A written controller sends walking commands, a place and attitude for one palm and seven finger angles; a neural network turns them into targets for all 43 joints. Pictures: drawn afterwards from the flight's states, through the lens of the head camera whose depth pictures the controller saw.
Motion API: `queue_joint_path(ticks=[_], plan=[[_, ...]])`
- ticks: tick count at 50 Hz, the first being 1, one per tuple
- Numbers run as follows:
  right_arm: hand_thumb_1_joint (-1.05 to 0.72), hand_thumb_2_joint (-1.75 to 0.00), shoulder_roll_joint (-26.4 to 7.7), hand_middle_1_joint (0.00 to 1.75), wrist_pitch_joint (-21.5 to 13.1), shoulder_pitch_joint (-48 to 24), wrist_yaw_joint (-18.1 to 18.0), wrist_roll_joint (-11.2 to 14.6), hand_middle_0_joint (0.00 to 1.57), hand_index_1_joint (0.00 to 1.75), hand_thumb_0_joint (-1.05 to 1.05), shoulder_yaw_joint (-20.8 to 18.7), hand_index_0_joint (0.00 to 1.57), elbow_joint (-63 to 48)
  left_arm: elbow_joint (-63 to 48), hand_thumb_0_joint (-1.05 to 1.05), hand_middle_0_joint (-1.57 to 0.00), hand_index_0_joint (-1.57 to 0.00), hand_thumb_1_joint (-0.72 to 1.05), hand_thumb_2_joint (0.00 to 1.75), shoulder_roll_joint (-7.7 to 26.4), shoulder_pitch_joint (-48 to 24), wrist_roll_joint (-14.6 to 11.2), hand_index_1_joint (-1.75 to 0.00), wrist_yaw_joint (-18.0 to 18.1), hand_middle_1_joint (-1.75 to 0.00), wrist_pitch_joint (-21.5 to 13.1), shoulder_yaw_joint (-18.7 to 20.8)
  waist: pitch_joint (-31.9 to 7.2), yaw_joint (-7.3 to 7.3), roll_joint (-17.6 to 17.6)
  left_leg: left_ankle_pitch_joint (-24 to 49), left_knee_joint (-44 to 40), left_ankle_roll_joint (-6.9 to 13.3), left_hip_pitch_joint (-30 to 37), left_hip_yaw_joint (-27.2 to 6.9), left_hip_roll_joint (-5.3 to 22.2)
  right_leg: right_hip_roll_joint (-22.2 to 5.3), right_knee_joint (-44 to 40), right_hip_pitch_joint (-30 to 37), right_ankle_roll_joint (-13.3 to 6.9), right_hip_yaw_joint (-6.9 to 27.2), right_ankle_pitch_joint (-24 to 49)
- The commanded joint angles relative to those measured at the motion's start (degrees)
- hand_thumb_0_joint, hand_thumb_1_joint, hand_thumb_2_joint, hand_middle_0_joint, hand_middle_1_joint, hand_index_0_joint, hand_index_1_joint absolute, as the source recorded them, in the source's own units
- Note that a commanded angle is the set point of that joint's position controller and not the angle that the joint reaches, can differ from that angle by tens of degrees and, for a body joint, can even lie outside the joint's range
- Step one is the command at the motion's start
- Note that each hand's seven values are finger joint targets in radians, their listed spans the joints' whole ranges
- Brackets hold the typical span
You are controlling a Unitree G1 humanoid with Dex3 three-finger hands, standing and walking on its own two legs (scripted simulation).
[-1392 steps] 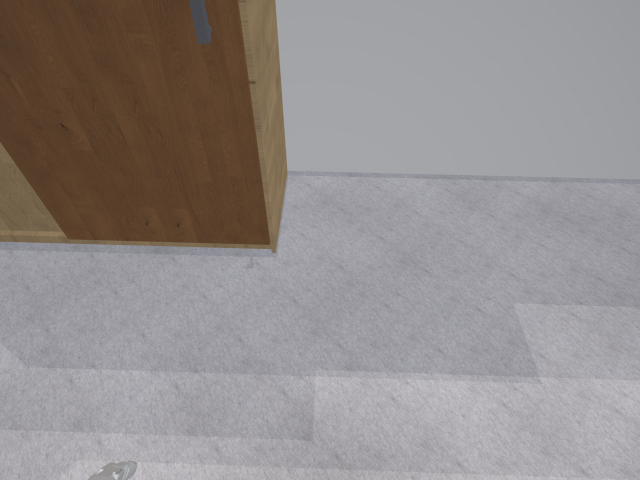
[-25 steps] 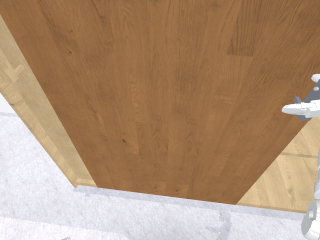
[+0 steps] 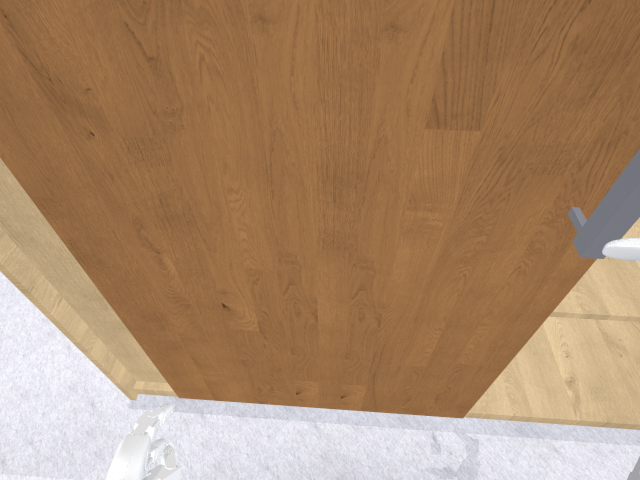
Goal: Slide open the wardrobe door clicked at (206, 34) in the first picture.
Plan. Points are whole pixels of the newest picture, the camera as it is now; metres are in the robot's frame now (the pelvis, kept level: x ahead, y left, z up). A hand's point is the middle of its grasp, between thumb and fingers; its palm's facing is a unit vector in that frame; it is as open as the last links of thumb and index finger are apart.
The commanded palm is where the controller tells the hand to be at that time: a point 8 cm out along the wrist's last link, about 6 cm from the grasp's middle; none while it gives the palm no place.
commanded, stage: slip the hand off the handle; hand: right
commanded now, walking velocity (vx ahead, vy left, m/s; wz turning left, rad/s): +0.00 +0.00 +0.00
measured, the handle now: (625, 173) +0.41 -0.31 +0.21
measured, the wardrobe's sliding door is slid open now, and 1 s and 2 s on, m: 0.67 0.67 0.67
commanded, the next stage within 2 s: draw the hand back to the body in 0.88 s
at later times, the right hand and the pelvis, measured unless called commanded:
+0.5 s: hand out of the picture +0.33 -0.37 +0.19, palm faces +0.47 +0.87 -0.13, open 14.7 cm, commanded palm +0.27 -0.40 +0.19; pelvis +0.00 -0.02 +0.00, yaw +1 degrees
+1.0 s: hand out of the picture +0.23 -0.36 +0.20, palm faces +0.51 +0.85 -0.14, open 14.7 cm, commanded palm +0.19 -0.40 +0.19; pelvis -0.01 +0.00 +0.00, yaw -1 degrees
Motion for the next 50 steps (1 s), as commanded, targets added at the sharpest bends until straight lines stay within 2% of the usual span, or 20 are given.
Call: queue_joint_path(ticks=[1,6,8,9,12,14,16,18,19,23,25,29,32,33,36,38,40,43,45,50], plan=[[0.55,-0.20,-19.5,1.15,-7.1,-24.3,2.2,0.7,0.25,1.15,0.00,-2.3,0.25,-15.6,-4.8,0.00,-0.20,-0.20,0.90,0.90,9.0,1.1,-0.3,-0.30,1.3,-0.30,-1.8,3.7,-16.0,1.87,-8.8,14.2,-3.7,-0.8,-3.0,-2.6,1.7,-2.4,-2.1,18.2,1.0,4.4,19.0],[0.55,-0.20,-19.4,1.15,-5.6,-22.5,4.7,2.6,0.25,1.15,0.00,-2.3,0.25,-13.2,-4.6,0.00,-0.20,-0.20,0.90,0.90,9.5,1.3,-0.7,-0.30,1.9,-0.30,-1.8,3.7,-14.2,1.60,-8.4,11.9,-4.5,-0.6,-3.9,-1.9,1.7,-2.5,-3.3,17.8,1.5,6.1,17.4],[0.55,-0.20,-23.6,1.15,-4.8,-20.9,4.5,2.6,0.25,1.15,0.00,-6.2,0.25,-9.5,-3.7,0.00,-0.20,-0.20,0.90,0.90,10.0,2.2,-0.7,-0.30,2.2,-0.30,-1.5,3.6,-12.4,0.76,-5.8,11.1,-5.1,-0.6,-3.2,-1.9,1.7,-2.7,-3.9,15.4,1.4,6.1,15.6],[0.55,-0.20,-23.5,1.15,-4.8,-22.1,4.9,2.5,0.25,1.15,0.00,-5.6,0.25,-9.2,-4.0,0.00,-0.20,-0.20,0.90,0.90,10.1,2.5,-0.6,-0.30,2.2,-0.30,-1.4,3.5,-13.4,1.30,-5.3,11.3,-5.0,-0.7,-2.9,-1.9,1.7,-2.5,-4.0,15.1,1.3,6.0,15.6],[0.55,-0.20,-20.2,1.15,-5.8,-16.2,5.3,2.9,0.25,1.15,0.00,-4.3,0.25,-16.4,-6.1,0.00,-0.20,-0.20,0.90,0.90,9.4,1.4,-0.5,-0.30,1.4,-0.30,-1.6,4.1,-16.8,-0.31,-9.1,12.5,-4.0,-0.4,-2.1,-1.5,1.4,-2.7,-3.6,18.9,2.0,6.6,20.4],[0.55,-0.20,-18.7,1.15,-6.2,-9.9,5.1,4.0,0.25,1.15,0.00,-5.0,0.25,-20.3,-6.9,0.00,-0.20,-0.20,0.90,0.90,9.1,1.2,-0.4,-0.30,0.9,-0.30,-1.6,4.1,-17.2,-1.41,-8.8,13.1,-3.9,-0.3,-1.4,-1.2,1.1,-3.2,-3.8,20.1,2.5,7.2,23.8],[0.55,-0.20,-18.6,1.15,-5.0,-5.6,5.0,5.5,0.25,1.15,0.00,-7.2,0.25,-21.1,-7.2,0.00,-0.20,-0.20,0.90,0.90,9.1,0.4,-0.6,-0.30,0.9,-0.30,-1.5,4.2,-14.8,-1.71,-5.1,12.5,-4.1,-0.7,-1.2,-0.9,1.1,-3.3,-4.4,18.2,2.4,7.1,21.6],[0.55,-0.20,-19.4,1.15,-3.8,-3.7,4.2,6.0,0.25,1.15,0.00,-8.9,0.25,-22.2,-7.2,0.00,-0.20,-0.20,0.90,0.90,9.0,-0.9,-0.8,-0.30,1.2,-0.30,-1.5,3.9,-11.7,-2.56,-5.5,10.2,-4.7,-0.6,-1.3,-0.9,1.3,-3.3,-5.8,16.0,2.3,7.0,16.7],[0.55,-0.20,-18.7,1.15,-3.1,-4.9,4.0,6.2,0.25,1.15,0.00,-8.3,0.25,-24.0,-7.6,0.00,-0.20,-0.20,0.90,0.90,9.0,-1.3,-0.8,-0.30,1.3,-0.30,-1.8,3.7,-12.1,-1.87,-5.2,10.0,-4.8,-0.7,-1.2,-0.9,1.2,-3.2,-6.2,16.0,2.1,7.0,15.8],[0.55,-0.20,-19.9,1.15,-2.3,-3.2,1.8,4.9,0.25,1.15,0.00,-9.6,0.25,-32.0,-7.9,0.00,-0.20,-0.20,0.90,0.90,8.1,-3.0,-0.4,-0.30,1.5,-0.30,-2.6,3.2,-12.2,-2.73,-8.2,8.2,-4.6,-0.5,-1.0,-1.0,1.4,-3.5,-7.3,17.6,2.8,7.7,13.6],[0.55,-0.20,-17.1,1.15,-2.0,-1.1,1.7,5.3,0.25,1.15,0.00,-8.0,0.25,-33.8,-7.9,0.00,-0.20,-0.20,0.90,0.90,7.8,-3.7,-0.3,-0.30,1.6,-0.30,-3.1,3.2,-12.0,-2.05,-8.8,8.0,-4.7,-0.6,-1.6,-0.9,1.4,-3.4,-7.2,18.5,2.7,7.7,13.2],[0.55,-0.20,-15.4,1.15,-1.2,-0.4,2.6,6.4,0.25,1.15,0.00,-6.9,0.25,-32.8,-7.1,0.00,-0.20,-0.20,0.90,0.90,7.8,-4.8,-0.6,-0.30,2.4,-0.30,-3.8,2.7,-8.5,-1.06,-6.5,5.5,-5.4,-0.8,-2.7,-1.0,1.5,-3.3,-8.4,16.8,2.4,8.3,6.1],[0.55,-0.20,-13.8,1.15,-0.1,-0.3,3.5,6.9,0.25,1.15,0.00,-5.0,0.25,-34.0,-7.3,0.00,-0.20,-0.20,0.90,0.90,7.5,-6.2,-0.8,-0.30,2.8,-0.30,-4.7,2.2,-7.7,-1.11,-7.9,4.3,-5.5,-0.7,-3.0,-1.1,1.9,-3.0,-9.0,16.9,2.5,8.8,2.7],[0.55,-0.20,-15.3,1.15,-0.1,0.6,3.3,6.7,0.25,1.15,0.00,-6.4,0.25,-34.0,-6.8,0.00,-0.20,-0.20,0.90,0.90,7.5,-6.2,-0.9,-0.30,2.9,-0.30,-4.6,2.2,-7.1,-1.51,-7.1,4.7,-6.1,-0.5,-2.3,-1.2,1.8,-3.1,-9.0,16.6,2.4,8.5,3.0],[0.55,-0.20,-12.4,1.15,0.4,3.0,4.0,7.5,0.25,1.15,0.00,-4.2,0.25,-36.6,-7.8,0.00,-0.20,-0.20,0.90,0.90,7.1,-7.4,-1.0,-0.30,2.8,-0.30,-5.3,1.8,-7.6,-1.57,-7.1,5.0,-5.9,-0.6,-2.0,-1.1,1.9,-2.7,-8.9,17.3,2.4,8.6,3.6],[0.55,-0.20,-14.8,1.15,0.3,4.2,3.7,7.8,0.25,1.15,0.00,-7.0,0.25,-36.2,-6.9,0.00,-0.20,-0.20,0.90,0.90,7.2,-7.4,-1.0,-0.30,3.0,-0.30,-5.3,1.7,-6.6,-1.98,-5.2,4.9,-6.7,-0.6,-1.3,-1.3,1.9,-2.8,-9.0,16.4,2.2,8.1,2.8],[0.55,-0.20,-13.9,1.15,0.0,6.9,4.1,8.4,0.25,1.15,0.00,-7.0,0.25,-40.1,-8.2,0.00,-0.20,-0.20,0.90,0.90,6.8,-8.2,-1.0,-0.30,2.7,-0.30,-5.7,1.7,-8.5,-2.67,-7.2,5.7,-6.4,-0.5,0.2,-1.2,1.9,-2.3,-8.7,16.9,2.2,7.6,4.7],[0.55,-0.20,-14.4,1.15,0.3,10.4,3.8,8.8,0.25,1.15,0.00,-8.7,0.25,-40.2,-7.7,0.00,-0.20,-0.20,0.90,0.90,6.5,-8.9,-1.1,-0.30,2.7,-0.30,-5.8,1.3,-6.0,-3.08,-6.1,5.3,-6.9,-0.5,0.1,-1.2,1.9,-2.4,-8.9,15.9,2.2,7.4,3.8],[0.55,-0.20,-13.9,1.15,0.2,12.0,4.2,9.6,0.25,1.15,0.00,-8.8,0.25,-43.3,-8.4,0.00,-0.20,-0.20,0.90,0.90,6.4,-9.3,-1.1,-0.30,2.6,-0.30,-6.3,1.5,-7.4,-3.21,-7.0,5.9,-6.8,-0.6,1.0,-1.2,1.9,-2.0,-8.5,16.4,2.0,7.0,5.3],[0.55,-0.20,-16.0,1.15,0.8,11.0,5.3,10.3,0.25,1.15,0.00,-10.8,0.25,-38.5,-7.0,0.00,-0.20,-0.20,0.90,0.90,6.7,-9.0,-1.4,-0.30,3.4,-0.30,-6.6,1.6,-4.6,-2.28,-5.1,4.3,-7.9,-1.0,0.1,-2.1,2.4,-1.6,-7.3,13.8,1.4,5.8,3.7]])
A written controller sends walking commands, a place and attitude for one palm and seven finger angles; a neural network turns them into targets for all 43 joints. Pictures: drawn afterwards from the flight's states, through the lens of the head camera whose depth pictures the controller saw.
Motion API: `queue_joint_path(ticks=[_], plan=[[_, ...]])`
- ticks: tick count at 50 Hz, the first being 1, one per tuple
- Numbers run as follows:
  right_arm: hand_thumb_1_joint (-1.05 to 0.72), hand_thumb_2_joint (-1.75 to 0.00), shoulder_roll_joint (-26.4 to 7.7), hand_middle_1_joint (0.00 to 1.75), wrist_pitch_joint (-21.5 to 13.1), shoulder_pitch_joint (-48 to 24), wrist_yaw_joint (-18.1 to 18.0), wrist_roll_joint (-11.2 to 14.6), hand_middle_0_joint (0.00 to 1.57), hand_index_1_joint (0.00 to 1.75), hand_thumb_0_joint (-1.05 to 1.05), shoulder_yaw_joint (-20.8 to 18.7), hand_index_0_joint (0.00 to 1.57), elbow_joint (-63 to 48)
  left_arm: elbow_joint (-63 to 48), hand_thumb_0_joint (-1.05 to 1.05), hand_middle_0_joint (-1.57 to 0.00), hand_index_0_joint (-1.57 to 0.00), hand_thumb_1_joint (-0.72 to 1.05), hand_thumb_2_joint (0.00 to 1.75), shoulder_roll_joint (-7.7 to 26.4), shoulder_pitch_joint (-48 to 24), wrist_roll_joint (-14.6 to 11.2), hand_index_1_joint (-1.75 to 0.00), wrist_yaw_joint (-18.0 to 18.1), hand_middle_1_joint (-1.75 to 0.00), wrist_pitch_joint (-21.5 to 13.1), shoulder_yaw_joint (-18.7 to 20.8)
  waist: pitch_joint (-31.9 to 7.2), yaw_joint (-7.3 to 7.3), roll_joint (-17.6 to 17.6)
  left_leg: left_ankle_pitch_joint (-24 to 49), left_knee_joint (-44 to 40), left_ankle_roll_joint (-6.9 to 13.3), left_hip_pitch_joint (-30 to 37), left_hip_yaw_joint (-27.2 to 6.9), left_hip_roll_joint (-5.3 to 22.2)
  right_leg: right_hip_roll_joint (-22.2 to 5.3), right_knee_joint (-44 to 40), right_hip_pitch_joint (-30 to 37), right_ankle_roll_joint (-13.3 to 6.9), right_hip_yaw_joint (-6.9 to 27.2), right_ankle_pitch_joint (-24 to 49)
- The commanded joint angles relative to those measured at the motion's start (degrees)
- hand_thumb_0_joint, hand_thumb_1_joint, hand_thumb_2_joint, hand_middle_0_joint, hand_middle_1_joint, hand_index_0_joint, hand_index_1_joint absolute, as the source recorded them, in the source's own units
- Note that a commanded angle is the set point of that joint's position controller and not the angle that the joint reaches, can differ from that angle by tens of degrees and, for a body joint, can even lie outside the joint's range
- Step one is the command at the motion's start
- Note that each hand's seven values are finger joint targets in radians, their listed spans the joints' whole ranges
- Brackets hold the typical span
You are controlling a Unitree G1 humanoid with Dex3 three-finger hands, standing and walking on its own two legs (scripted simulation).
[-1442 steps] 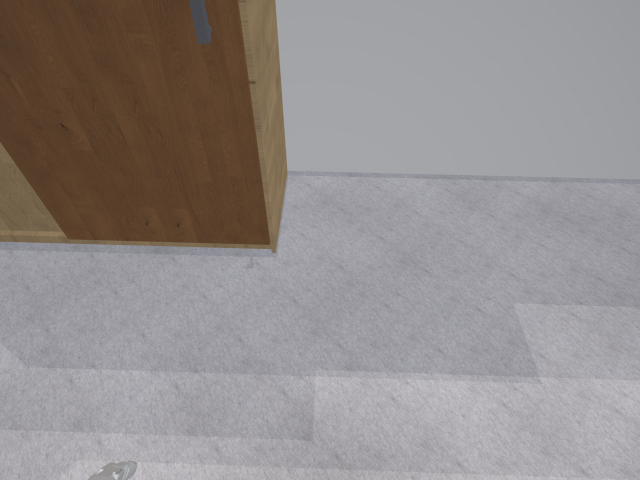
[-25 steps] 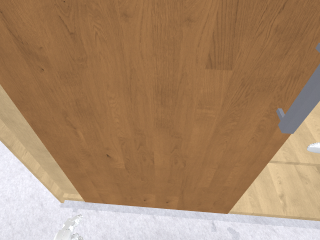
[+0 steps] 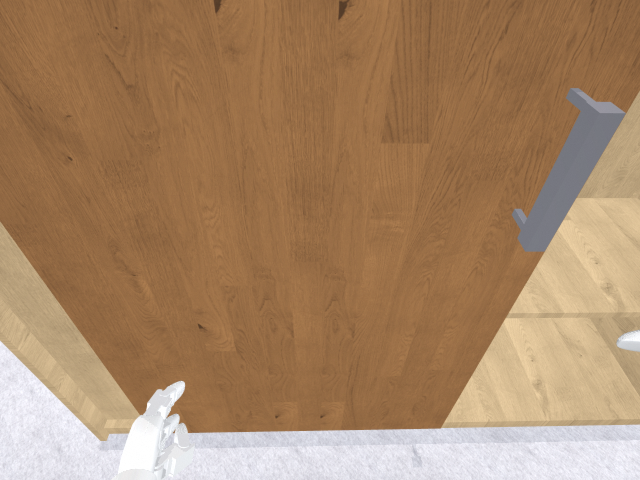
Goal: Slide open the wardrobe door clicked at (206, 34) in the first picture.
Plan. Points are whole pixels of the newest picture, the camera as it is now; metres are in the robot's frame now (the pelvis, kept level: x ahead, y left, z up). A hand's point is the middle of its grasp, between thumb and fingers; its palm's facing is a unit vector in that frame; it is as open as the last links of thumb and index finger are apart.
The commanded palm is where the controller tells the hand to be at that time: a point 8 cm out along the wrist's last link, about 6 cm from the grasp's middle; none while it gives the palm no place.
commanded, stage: draw the hand back to the body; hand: right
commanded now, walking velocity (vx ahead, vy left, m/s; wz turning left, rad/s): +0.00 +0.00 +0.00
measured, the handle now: (553, 174) +0.42 -0.30 +0.21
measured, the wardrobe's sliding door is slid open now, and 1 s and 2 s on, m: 0.67 0.67 0.67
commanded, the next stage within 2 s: step back with the hand held close in 1.58 s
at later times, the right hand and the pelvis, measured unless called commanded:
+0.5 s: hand out of the picture +0.20 -0.31 +0.18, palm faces +0.11 +0.99 -0.09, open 14.6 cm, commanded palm +0.17 -0.35 +0.19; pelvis -0.01 -0.01 +0.00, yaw +1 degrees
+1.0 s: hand (636, 336) +0.21 -0.29 +0.17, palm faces +0.47 +0.82 -0.32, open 10.8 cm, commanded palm +0.16 -0.32 +0.18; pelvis +0.00 -0.02 +0.01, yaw +1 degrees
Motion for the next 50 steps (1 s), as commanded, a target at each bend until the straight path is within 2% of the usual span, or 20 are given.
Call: queue_joint_path(ticks=[1,4,8,10,13,14,19,21,23,25,26,27,28,29,31,39,43,44,45,50], plan=[[0.55,-0.20,-19.3,1.15,-0.8,-14.3,6.5,3.3,0.25,1.15,0.00,-3.2,0.25,-3.5,-7.3,0.00,-0.20,-0.20,0.90,0.90,9.2,-6.3,-1.6,-0.30,1.7,-0.30,-3.3,2.7,-5.9,3.22,-5.2,3.9,-6.4,-0.7,-4.3,-3.6,2.0,-2.9,-5.9,8.2,1.6,4.6,2.0],[0.55,-0.20,-23.1,1.15,1.5,-20.1,13.8,5.6,0.25,1.15,0.00,-4.1,0.25,-7.8,-8.5,0.00,-0.20,-0.20,0.90,0.90,9.0,-7.6,-2.2,-0.30,2.6,-0.30,-4.3,2.3,-7.8,2.74,-8.1,6.0,-6.9,-0.8,-2.3,-4.8,2.3,-2.7,-4.2,9.4,1.0,4.9,4.4],[0.55,-0.20,-25.8,1.15,2.0,-15.7,20.6,8.1,0.25,1.15,0.00,-7.0,0.25,-6.7,-9.5,0.00,-0.20,-0.20,0.90,0.90,8.8,-7.3,-2.2,-0.30,1.6,-0.30,-5.4,1.8,-6.5,2.07,-6.1,7.4,-7.6,-1.2,-0.7,-6.4,2.4,-2.9,-3.4,8.7,0.9,5.4,6.3],[0.55,-0.20,-26.9,1.15,0.6,-11.1,24.0,10.7,0.25,1.15,0.00,-10.6,0.25,-4.8,-10.3,0.00,-0.20,-0.20,0.90,0.90,9.2,-6.8,-2.1,-0.30,0.4,-0.30,-6.1,2.0,-6.6,1.75,-2.4,9.3,-7.3,-2.7,0.2,-7.7,3.1,-2.7,-2.6,6.4,0.7,5.8,6.7],[0.55,-0.20,-27.3,1.15,0.5,-5.5,24.5,11.7,0.25,1.15,0.00,-13.6,0.25,-3.5,-11.2,0.00,-0.20,-0.20,0.90,0.90,9.1,-6.8,-2.2,-0.30,-1.3,-0.30,-6.7,2.4,-5.1,0.21,-4.4,8.5,-7.0,-3.0,-0.8,-8.9,3.7,-2.9,-1.5,4.4,1.1,5.7,6.1],[0.55,-0.20,-24.1,1.15,0.9,-5.7,24.3,12.0,0.25,1.15,0.00,-10.8,0.25,-4.0,-11.8,0.00,-0.20,-0.20,0.90,0.90,8.9,-6.9,-2.4,-0.30,-1.6,-0.30,-6.8,2.3,-3.5,0.92,-4.6,6.1,-7.0,-2.6,-2.5,-8.3,3.5,-3.0,-2.0,4.1,1.3,5.6,4.7],[0.55,-0.20,-19.0,1.15,2.6,-3.5,21.1,11.6,0.25,1.15,0.00,-6.7,0.25,-11.3,-12.9,0.00,-0.20,-0.20,0.90,0.90,9.2,-7.4,-2.7,-0.30,-1.9,-0.30,-8.0,2.8,-1.7,1.30,-5.6,-2.0,-7.8,-1.8,-6.3,-7.5,3.1,-3.8,-3.1,5.4,1.3,6.2,-0.2],[0.51,-0.22,-18.7,1.13,2.3,-4.6,19.8,11.1,0.25,1.13,0.00,-5.7,0.25,-17.9,-13.2,0.00,-0.20,-0.20,0.90,0.90,8.9,-7.4,-2.6,-0.30,-1.6,-0.30,-9.0,2.7,-4.1,1.29,-6.0,-1.0,-6.6,-1.2,-6.0,-5.0,2.3,-3.8,-5.0,8.0,1.3,7.0,-0.9],[0.44,-0.25,-18.4,1.09,2.0,-3.9,18.3,10.4,0.25,1.09,0.00,-5.3,0.25,-20.1,-12.6,0.00,-0.20,-0.20,0.90,0.90,8.5,-7.8,-2.3,-0.30,-1.3,-0.30,-9.6,2.2,-1.9,1.04,-8.0,-2.1,-7.1,-1.0,-6.9,-5.0,2.2,-3.8,-6.0,8.1,1.3,7.2,-3.6],[0.37,-0.29,-17.9,1.04,2.0,-4.6,16.9,10.2,0.24,1.04,0.00,-5.5,0.24,-21.3,-11.9,0.00,-0.20,-0.20,0.90,0.90,8.4,-7.4,-2.2,-0.30,-0.9,-0.30,-10.2,2.1,-1.0,1.34,-7.1,-2.8,-6.7,-0.8,-6.9,-3.5,1.8,-3.9,-7.9,8.0,1.5,8.3,-6.6],[0.33,-0.31,-21.5,1.02,-3.8,-6.5,3.6,-1.9,0.24,1.02,0.00,-5.0,0.24,-27.3,-10.5,0.00,-0.20,-0.20,0.90,0.90,8.6,-4.8,0.8,-0.30,-2.6,-0.30,-9.6,3.3,4.0,0.77,-6.1,-3.6,-9.4,-0.1,-6.4,-5.1,1.8,-3.6,-8.9,3.2,1.9,9.2,-8.9],[0.30,-0.32,-13.5,1.00,-4.7,0.9,-2.0,-2.6,0.24,1.00,0.00,-1.5,0.24,-22.9,-9.7,0.00,-0.20,-0.20,0.90,0.90,8.6,-5.2,1.0,-0.30,-2.9,-0.30,-9.4,3.5,5.6,1.69,-5.0,-4.0,-9.1,0.1,-6.6,-4.6,2.8,-4.5,-10.6,2.8,2.6,9.7,-12.3],[0.26,-0.34,-12.3,0.98,-6.1,3.7,-5.7,-4.2,0.24,0.98,0.00,-1.2,0.24,-25.4,-9.2,0.00,-0.20,-0.20,0.90,0.90,8.7,-5.5,1.0,-0.30,-3.1,-0.30,-8.6,3.9,4.6,0.59,-4.3,-4.0,-9.3,0.2,-4.8,-4.6,3.0,-4.8,-11.9,3.3,2.4,10.1,-14.6],[0.22,-0.36,-9.7,0.96,-7.3,6.7,-8.2,-4.9,0.24,0.96,0.00,0.4,0.24,-26.4,-9.0,0.00,-0.20,-0.20,0.90,0.90,8.1,-5.7,0.9,-0.30,-3.1,-0.30,-7.8,4.0,4.0,1.22,-5.8,-4.2,-9.1,0.3,-3.8,-4.9,3.3,-5.1,-12.4,4.0,2.4,9.5,-15.6],[0.15,-0.39,-9.4,0.92,-9.5,7.4,-11.4,-6.4,0.24,0.92,0.00,0.4,0.24,-29.8,-8.9,0.00,-0.20,-0.20,0.90,0.90,7.9,-6.3,0.9,-0.30,-3.3,-0.30,-6.8,4.3,1.6,1.15,-7.1,-3.9,-8.7,0.1,-1.9,-5.0,3.4,-5.0,-13.3,5.4,2.2,8.9,-16.2],[-0.14,-0.53,-4.3,0.75,-12.5,9.8,-15.4,-9.3,0.23,0.75,0.00,5.5,0.23,-32.4,-7.9,0.00,-0.20,-0.20,0.90,0.90,7.4,-6.8,1.3,-0.30,-3.4,-0.30,-4.6,5.0,0.3,1.58,-5.4,0.9,-8.1,0.1,0.3,-4.2,2.9,-5.7,-14.9,9.1,2.5,9.1,-9.3],[-0.28,-0.60,-5.2,0.66,-12.8,13.4,-15.6,-9.7,0.22,0.66,0.00,4.4,0.22,-32.9,-8.0,0.00,-0.20,-0.20,0.90,0.90,7.5,-7.3,1.7,-0.30,-3.6,-0.30,-3.4,5.1,0.3,0.67,-2.4,3.1,-8.6,0.2,2.1,-3.8,2.7,-5.8,-15.0,9.7,3.1,8.8,-3.9],[-0.32,-0.62,-3.4,0.64,-12.5,14.9,-15.5,-9.4,0.22,0.64,0.00,5.8,0.22,-32.5,-8.1,0.00,-0.20,-0.20,0.90,0.90,7.1,-7.3,1.7,-0.30,-3.8,-0.30,-3.0,5.1,1.8,0.98,-2.7,3.5,-8.8,0.2,2.1,-3.8,2.8,-5.8,-14.7,9.4,3.2,8.3,-2.5],[-0.36,-0.64,-4.3,0.62,-12.8,14.5,-15.3,-9.5,0.22,0.62,0.00,5.2,0.22,-35.0,-8.5,0.00,-0.20,-0.20,0.90,0.90,7.1,-7.3,1.7,-0.30,-4.0,-0.30,-2.8,5.1,-0.5,0.67,-4.1,4.7,-8.8,0.3,2.9,-3.9,2.9,-5.8,-14.4,10.9,3.5,8.2,-0.5],[-0.54,-0.73,-3.1,0.51,-12.7,19.4,-14.8,-9.6,0.21,0.51,0.00,6.1,0.21,-38.7,-9.3,0.00,-0.20,-0.20,0.90,0.90,6.6,-7.2,2.0,-0.30,-4.7,-0.30,-1.7,5.2,-0.6,0.38,-5.7,8.0,-9.3,0.3,3.9,-3.6,2.8,-5.9,-13.1,12.6,4.5,7.2,8.6]])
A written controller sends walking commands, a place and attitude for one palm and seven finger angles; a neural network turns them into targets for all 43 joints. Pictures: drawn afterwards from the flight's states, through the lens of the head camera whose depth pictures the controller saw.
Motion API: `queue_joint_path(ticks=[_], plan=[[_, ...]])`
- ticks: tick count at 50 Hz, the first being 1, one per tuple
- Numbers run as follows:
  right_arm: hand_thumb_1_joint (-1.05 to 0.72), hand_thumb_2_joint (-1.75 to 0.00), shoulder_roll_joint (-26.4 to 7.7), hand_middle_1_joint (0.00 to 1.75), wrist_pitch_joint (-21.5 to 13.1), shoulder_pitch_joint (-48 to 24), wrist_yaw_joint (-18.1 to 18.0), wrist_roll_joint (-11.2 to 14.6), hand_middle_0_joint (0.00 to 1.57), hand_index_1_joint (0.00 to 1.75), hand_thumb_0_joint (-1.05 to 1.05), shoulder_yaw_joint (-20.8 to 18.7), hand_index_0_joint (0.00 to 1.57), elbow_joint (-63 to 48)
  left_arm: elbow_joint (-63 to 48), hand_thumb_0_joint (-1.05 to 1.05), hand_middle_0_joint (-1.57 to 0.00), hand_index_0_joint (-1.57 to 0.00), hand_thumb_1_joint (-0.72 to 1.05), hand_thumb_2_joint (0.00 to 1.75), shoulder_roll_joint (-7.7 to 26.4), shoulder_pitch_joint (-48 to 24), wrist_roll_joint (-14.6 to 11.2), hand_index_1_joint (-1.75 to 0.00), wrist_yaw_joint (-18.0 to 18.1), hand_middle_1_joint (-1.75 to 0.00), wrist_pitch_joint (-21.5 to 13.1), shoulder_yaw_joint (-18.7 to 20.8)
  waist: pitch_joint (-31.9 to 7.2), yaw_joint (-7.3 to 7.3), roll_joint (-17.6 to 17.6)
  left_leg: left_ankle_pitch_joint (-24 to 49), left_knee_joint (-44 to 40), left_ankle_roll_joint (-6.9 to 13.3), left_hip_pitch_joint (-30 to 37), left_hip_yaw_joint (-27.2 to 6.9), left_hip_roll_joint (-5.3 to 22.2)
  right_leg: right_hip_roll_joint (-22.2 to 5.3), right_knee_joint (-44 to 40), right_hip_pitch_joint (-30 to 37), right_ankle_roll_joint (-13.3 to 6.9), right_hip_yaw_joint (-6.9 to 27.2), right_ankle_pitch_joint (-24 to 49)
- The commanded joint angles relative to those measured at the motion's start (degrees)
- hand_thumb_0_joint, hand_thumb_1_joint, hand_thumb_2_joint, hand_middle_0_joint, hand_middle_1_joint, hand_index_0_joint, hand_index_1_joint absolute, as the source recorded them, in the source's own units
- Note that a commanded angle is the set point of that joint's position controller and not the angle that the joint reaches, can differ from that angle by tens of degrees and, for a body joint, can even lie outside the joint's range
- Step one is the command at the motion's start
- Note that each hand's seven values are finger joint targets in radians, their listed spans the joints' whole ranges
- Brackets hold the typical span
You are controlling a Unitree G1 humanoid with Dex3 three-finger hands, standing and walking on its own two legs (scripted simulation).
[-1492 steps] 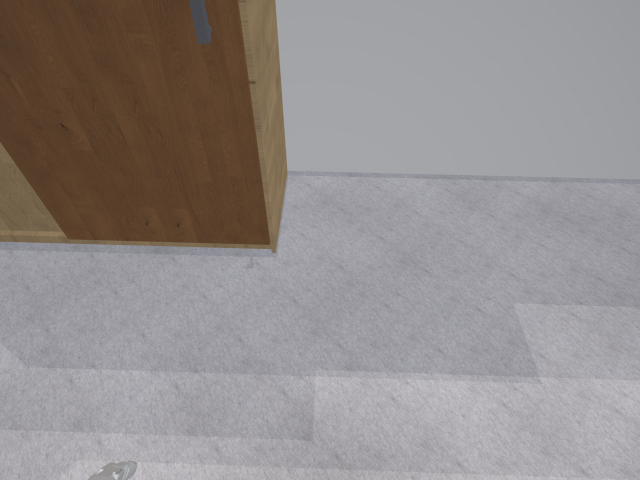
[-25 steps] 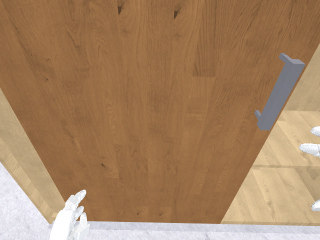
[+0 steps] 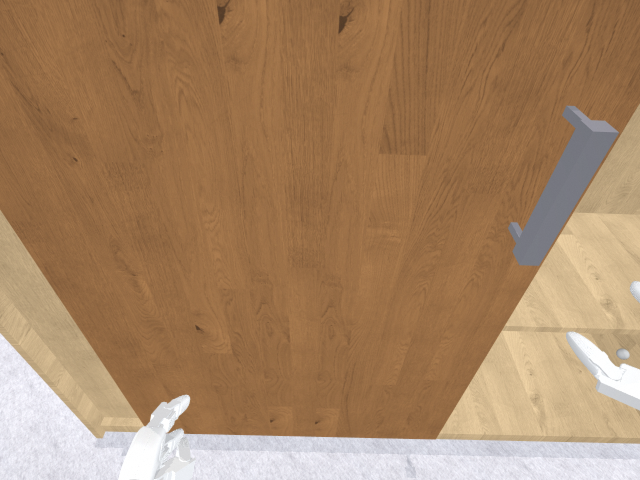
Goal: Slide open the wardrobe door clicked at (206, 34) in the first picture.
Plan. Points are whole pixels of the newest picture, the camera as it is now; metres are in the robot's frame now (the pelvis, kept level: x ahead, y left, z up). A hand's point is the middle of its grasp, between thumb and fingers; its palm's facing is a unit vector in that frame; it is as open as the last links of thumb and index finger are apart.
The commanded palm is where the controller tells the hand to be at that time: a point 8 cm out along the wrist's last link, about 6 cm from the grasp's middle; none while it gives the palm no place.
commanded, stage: draw the hand back to the body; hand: right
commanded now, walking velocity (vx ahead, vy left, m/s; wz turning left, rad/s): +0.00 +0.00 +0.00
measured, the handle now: (548, 189) +0.41 -0.29 +0.20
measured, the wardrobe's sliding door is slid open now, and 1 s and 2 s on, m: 0.67 0.67 0.67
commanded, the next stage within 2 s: step back with the hand held close in 0.58 s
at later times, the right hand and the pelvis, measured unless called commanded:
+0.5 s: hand (586, 365) +0.18 -0.23 +0.17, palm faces +0.45 +0.83 -0.34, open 7.5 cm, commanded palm +0.14 -0.27 +0.17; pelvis +0.00 +0.03 +0.00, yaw +0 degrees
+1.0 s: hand (582, 374) +0.18 -0.24 +0.15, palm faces +0.37 +0.83 -0.42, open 7.4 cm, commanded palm +0.13 -0.28 +0.18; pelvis -0.01 +0.01 +0.00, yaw +1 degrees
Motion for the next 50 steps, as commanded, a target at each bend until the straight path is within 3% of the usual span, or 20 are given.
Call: queue_joint_path(ticks=[1,10,13,15,18,20,25,27,29,34,35,36,37,38,40,42,44,47,48,50], plan=[[-0.57,-0.74,-11.8,0.49,-3.9,-2.9,-0.7,-0.2,0.21,0.49,0.00,-6.5,0.21,-15.3,-10.3,0.00,-0.20,-0.20,0.90,0.90,7.4,-8.2,-0.1,-0.30,0.3,-0.30,-2.5,3.1,-4.0,-0.40,-3.6,6.3,-3.7,1.7,-3.4,-1.4,1.7,-7.0,-6.2,4.4,5.5,8.5,7.8],[-0.90,-0.90,-9.4,0.30,-2.4,0.3,-0.3,0.0,0.20,0.30,0.00,-3.5,0.20,-17.7,-11.5,0.00,-0.20,-0.20,0.90,0.90,7.0,-8.5,-0.1,-0.30,0.4,-0.30,-0.2,3.1,-2.5,0.02,-2.1,7.1,-5.2,1.3,-4.2,-1.9,1.7,-6.3,-5.1,4.6,4.6,6.5,8.4],[-0.90,-0.90,-11.1,0.30,-2.3,-1.0,-0.6,-0.1,0.20,0.30,0.00,-5.1,0.20,-18.1,-11.3,0.00,-0.20,-0.20,0.90,0.90,7.1,-8.8,-0.1,-0.30,0.9,-0.30,0.1,3.2,-2.9,-0.08,-1.5,6.8,-6.0,1.3,-3.9,-2.3,1.7,-6.1,-5.0,4.9,4.0,6.0,7.4],[-0.90,-0.90,-10.4,0.30,-2.2,-1.6,-0.7,-0.1,0.20,0.30,0.00,-4.3,0.20,-17.9,-11.3,0.00,-0.20,-0.20,0.90,0.90,6.7,-9.1,0.0,-0.30,1.0,-0.30,0.3,2.9,-2.2,-0.05,-3.4,6.6,-6.3,1.3,-4.3,-2.6,1.9,-5.7,-4.8,4.8,3.7,5.7,6.7],[-0.90,-0.90,-10.7,0.30,-2.1,-1.6,-0.6,0.1,0.20,0.30,0.00,-4.6,0.20,-17.1,-11.2,0.00,-0.20,-0.20,0.90,0.90,6.8,-9.6,-0.1,-0.30,1.2,-0.30,0.3,3.0,-1.3,-0.10,-1.0,5.2,-7.4,1.2,-4.6,-2.6,1.8,-5.6,-5.3,4.9,3.3,5.6,4.9],[-0.90,-0.90,-10.5,0.30,-2.2,-2.0,-0.7,0.1,0.20,0.30,0.00,-4.4,0.20,-17.6,-11.2,0.00,-0.20,-0.20,0.90,0.90,6.6,-9.7,0.1,-0.30,1.2,-0.30,0.2,2.8,-2.2,-0.27,-2.6,6.0,-7.2,1.1,-3.9,-2.9,2.0,-5.3,-5.0,5.1,3.1,5.3,5.6],[-0.90,-0.90,-10.0,0.30,-2.0,-1.2,-0.3,0.4,0.20,0.30,0.00,-4.0,0.20,-15.6,-11.1,0.00,-0.20,-0.20,0.90,0.90,6.4,-10.3,0.2,-0.30,1.3,-0.30,0.6,2.8,-0.6,-0.33,0.3,5.8,-8.7,0.8,-4.3,-3.5,2.3,-4.8,-4.8,4.7,2.5,4.4,4.9],[-0.90,-0.90,-10.2,0.30,-2.2,-1.6,-0.3,0.4,0.20,0.30,0.00,-4.1,0.20,-15.5,-11.0,0.00,-0.20,-0.20,0.90,0.90,6.2,-10.6,0.1,-0.30,1.3,-0.30,0.7,2.8,0.1,-0.29,-1.3,3.8,-9.6,0.7,-4.8,-3.8,2.3,-4.7,-5.0,5.0,2.5,4.2,3.5],[-0.90,-0.90,-10.0,0.30,-2.2,-1.4,-0.3,0.4,0.20,0.30,0.00,-4.0,0.20,-14.6,-10.9,0.00,-0.20,-0.20,0.90,0.90,6.3,-10.7,0.2,-0.30,1.5,-0.30,0.6,2.8,1.0,-0.15,-0.6,3.5,-9.9,0.6,-5.0,-3.8,2.3,-4.7,-5.4,5.0,2.4,4.3,3.2],[-0.90,-0.90,-10.4,0.30,-2.7,-1.2,-0.3,0.5,0.20,0.30,0.00,-4.3,0.20,-15.1,-10.8,0.00,-0.20,-0.20,0.90,0.90,6.2,-11.0,0.3,-0.30,1.7,-0.30,0.4,2.9,0.2,-0.33,-1.1,3.2,-10.9,0.5,-4.4,-4.5,2.6,-4.4,-5.4,5.7,2.1,3.7,3.3],[-0.90,-0.90,-13.0,0.30,-3.0,-4.2,-0.6,0.5,0.20,0.30,0.00,-6.5,0.20,-17.5,-10.8,0.00,-0.20,-0.20,0.90,0.90,6.4,-11.1,0.3,-0.30,1.8,-0.30,0.3,3.0,-1.8,-0.56,-1.9,3.7,-10.9,0.5,-3.4,-4.6,2.6,-4.2,-5.3,6.1,2.2,3.9,3.7],[-0.90,-0.90,-19.6,0.30,-5.9,-11.3,-1.4,-0.3,0.20,0.30,0.00,-13.8,0.20,-22.2,-13.2,0.00,-0.20,-0.20,0.90,0.90,7.4,-11.0,-0.4,-0.30,1.4,-0.30,1.6,2.8,3.7,1.09,-1.1,4.4,-14.5,-1.3,-10.4,-12.1,5.5,-4.8,-2.4,1.9,0.8,6.1,0.3],[-0.90,-0.90,-14.2,0.30,-6.1,-4.4,-1.0,-0.3,0.20,0.30,0.00,-9.9,0.20,-15.1,-11.4,0.00,-0.20,-0.20,0.90,0.90,6.3,-10.4,0.2,-0.30,1.4,-0.30,2.5,2.7,3.7,1.49,2.7,4.0,-15.2,-1.6,-11.6,-12.7,7.1,-4.6,-0.3,1.7,0.7,6.6,0.6],[-0.90,-0.90,-13.3,0.30,-6.6,-3.0,-0.8,-0.9,0.20,0.30,0.00,-9.2,0.20,-15.6,-12.1,0.00,-0.20,-0.20,0.90,0.90,6.4,-10.2,0.2,-0.30,1.2,-0.30,3.0,2.9,1.9,1.29,3.8,7.4,-14.4,-1.7,-11.3,-12.1,7.5,-4.5,0.4,2.3,0.9,6.4,2.7],[-0.90,-0.90,-9.3,0.30,-6.2,3.3,-0.4,-1.1,0.20,0.30,0.00,-5.8,0.20,-13.0,-12.5,0.00,-0.20,-0.20,0.90,0.90,7.0,-8.9,0.2,-0.30,0.9,-0.30,4.3,3.4,-2.0,1.70,2.7,12.0,-11.2,-2.6,-10.0,-9.6,7.7,-5.2,0.6,2.7,1.0,5.5,6.3],[-0.90,-0.90,-9.1,0.30,-6.2,5.0,-0.7,-1.2,0.20,0.30,0.00,-5.2,0.20,-14.4,-13.2,0.00,-0.20,-0.20,0.90,0.90,7.3,-8.5,0.0,-0.30,0.9,-0.30,5.3,3.8,-4.2,2.03,0.5,12.8,-9.5,-3.4,-9.8,-8.6,7.1,-5.8,-0.2,2.8,0.9,4.9,8.0],[-0.90,-0.90,-10.4,0.30,-6.2,6.2,-1.1,-1.2,0.20,0.30,0.00,-6.2,0.20,-15.6,-13.9,0.00,-0.20,-0.20,0.90,0.90,7.5,-8.6,0.0,-0.30,1.2,-0.30,5.9,3.9,-5.3,2.06,0.7,13.6,-8.0,-3.6,-9.4,-7.5,6.3,-6.4,-1.2,2.5,0.8,5.2,9.7],[-0.90,-0.90,-13.1,0.30,-6.7,6.4,-1.6,-1.1,0.20,0.30,0.00,-8.8,0.20,-18.6,-15.0,0.00,-0.20,-0.20,0.90,0.90,7.3,-8.5,-0.2,-0.30,1.6,-0.30,6.7,4.2,-6.7,2.06,3.7,14.9,-6.1,-3.3,-7.6,-7.3,5.8,-6.9,-1.8,0.1,0.6,5.8,10.4],[-0.90,-0.90,-14.7,0.30,-7.0,5.7,-1.8,-1.1,0.20,0.30,0.00,-10.0,0.20,-20.6,-15.2,0.00,-0.20,-0.20,0.90,0.90,7.6,-8.7,-0.2,-0.30,1.8,-0.30,6.7,4.3,-7.7,2.07,2.0,15.4,-5.0,-2.9,-7.0,-7.0,5.6,-7.1,-2.2,0.1,0.6,6.4,11.3],[-0.90,-0.90,-14.5,0.30,-7.5,6.6,-2.0,-1.2,0.20,0.30,0.00,-10.1,0.20,-21.7,-15.8,0.00,-0.20,-0.20,0.90,0.90,7.6,-8.2,-0.2,-0.30,2.0,-0.30,6.7,4.2,-8.0,2.06,-0.5,14.8,-2.4,-2.3,-5.0,-6.4,4.4,-8.3,-3.7,-2.4,0.3,8.1,11.9]])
